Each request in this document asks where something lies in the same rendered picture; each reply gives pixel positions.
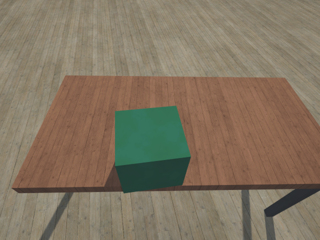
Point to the carton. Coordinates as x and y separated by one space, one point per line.
151 149

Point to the table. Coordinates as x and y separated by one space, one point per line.
243 133

